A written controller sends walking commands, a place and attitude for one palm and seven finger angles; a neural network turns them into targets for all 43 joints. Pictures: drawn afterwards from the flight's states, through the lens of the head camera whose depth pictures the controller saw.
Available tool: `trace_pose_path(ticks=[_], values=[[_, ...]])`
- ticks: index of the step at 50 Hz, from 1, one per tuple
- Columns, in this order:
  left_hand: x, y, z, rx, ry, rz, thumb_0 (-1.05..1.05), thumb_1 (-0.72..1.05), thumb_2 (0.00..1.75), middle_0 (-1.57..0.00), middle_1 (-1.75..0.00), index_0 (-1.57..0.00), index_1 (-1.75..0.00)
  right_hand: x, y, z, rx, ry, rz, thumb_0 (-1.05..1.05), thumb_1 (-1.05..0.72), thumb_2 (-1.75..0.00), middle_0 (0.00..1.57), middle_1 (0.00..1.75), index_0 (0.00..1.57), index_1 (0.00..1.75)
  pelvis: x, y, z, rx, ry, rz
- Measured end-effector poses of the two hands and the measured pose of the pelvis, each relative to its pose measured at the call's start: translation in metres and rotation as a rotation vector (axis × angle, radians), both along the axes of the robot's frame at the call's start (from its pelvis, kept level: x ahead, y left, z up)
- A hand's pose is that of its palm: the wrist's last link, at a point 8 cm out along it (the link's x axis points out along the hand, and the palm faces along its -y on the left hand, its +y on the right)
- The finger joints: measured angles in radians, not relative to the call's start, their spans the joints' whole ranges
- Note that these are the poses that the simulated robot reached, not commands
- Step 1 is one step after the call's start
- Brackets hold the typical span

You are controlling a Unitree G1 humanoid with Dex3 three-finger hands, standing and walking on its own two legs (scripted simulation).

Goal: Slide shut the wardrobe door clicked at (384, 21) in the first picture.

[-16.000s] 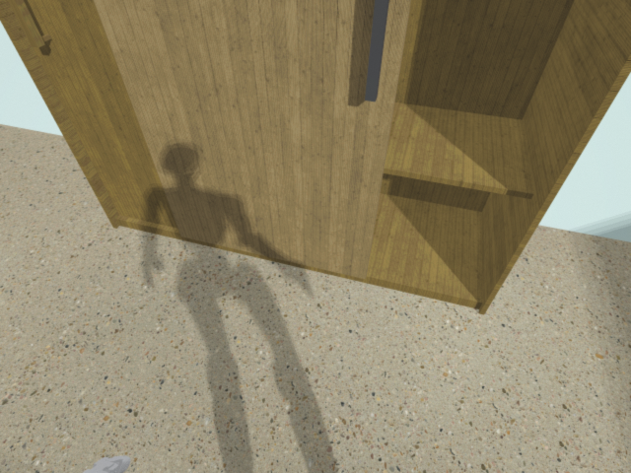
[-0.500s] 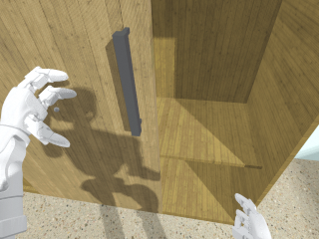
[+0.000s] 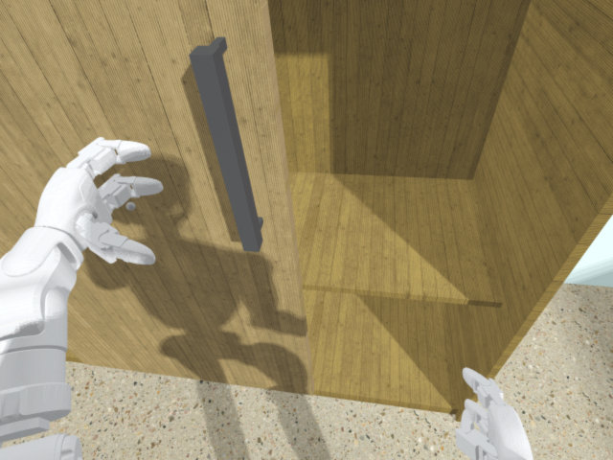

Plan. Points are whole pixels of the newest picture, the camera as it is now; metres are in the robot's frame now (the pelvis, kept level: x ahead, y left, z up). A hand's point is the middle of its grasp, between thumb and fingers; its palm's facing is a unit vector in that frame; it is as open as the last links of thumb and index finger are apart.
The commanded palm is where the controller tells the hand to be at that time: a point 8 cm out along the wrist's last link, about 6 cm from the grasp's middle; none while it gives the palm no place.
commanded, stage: move the hooked fingers beside the handle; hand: left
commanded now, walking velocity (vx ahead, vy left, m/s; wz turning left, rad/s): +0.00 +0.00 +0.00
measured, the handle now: (238, 160) +0.45 +0.13 +0.19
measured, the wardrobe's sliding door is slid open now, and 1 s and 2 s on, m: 0.44 0.44 0.44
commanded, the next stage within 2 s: none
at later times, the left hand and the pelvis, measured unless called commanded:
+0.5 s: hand (149, 168) +0.37 +0.21 +0.23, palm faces +0.00 -1.00 -0.03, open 14.0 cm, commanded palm +0.35 +0.25 +0.20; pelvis +0.00 -0.01 +0.00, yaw -1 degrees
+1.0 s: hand (173, 181) +0.40 +0.21 +0.19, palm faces -0.02 -1.00 -0.04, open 13.9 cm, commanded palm +0.37 +0.24 +0.20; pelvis +0.01 +0.01 +0.00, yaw -2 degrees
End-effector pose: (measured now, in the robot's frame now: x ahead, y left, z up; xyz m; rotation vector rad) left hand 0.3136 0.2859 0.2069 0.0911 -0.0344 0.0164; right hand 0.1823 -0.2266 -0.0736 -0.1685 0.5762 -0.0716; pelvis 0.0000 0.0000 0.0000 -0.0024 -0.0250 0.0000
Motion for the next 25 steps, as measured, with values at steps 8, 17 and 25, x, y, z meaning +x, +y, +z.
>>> trace_pose_path(ticks=[8, 17, 25], values=[[0.006, -0.010, 0.029, -0.044, -0.173, -0.037, -0.01, -0.50, 0.30, -0.30, -1.20, -0.31, -1.20, -0.009, -0.008, -0.001, -0.008, 0.012, -0.020, 0.02, -0.91, -0.90, 0.20, 0.30, 0.20, 0.30, 0.005, -0.005, 0.000, 0.001, -0.005, -0.008], [0.015, -0.015, -0.009, -0.025, 0.009, -0.022, -0.01, -0.50, 0.30, -0.30, -1.20, -0.30, -1.20, -0.024, -0.018, -0.008, -0.019, 0.056, -0.039, 0.02, -0.91, -0.90, 0.20, 0.30, 0.20, 0.30, -0.005, -0.004, 0.000, 0.003, 0.007, -0.007], [0.034, -0.021, 0.024, -0.063, -0.138, -0.031, -0.01, -0.51, 0.30, -0.30, -1.20, -0.31, -1.20, -0.030, -0.015, -0.005, -0.024, 0.052, -0.053, 0.02, -0.91, -0.90, 0.20, 0.30, 0.20, 0.30, -0.003, -0.005, 0.000, 0.000, 0.001, -0.009]])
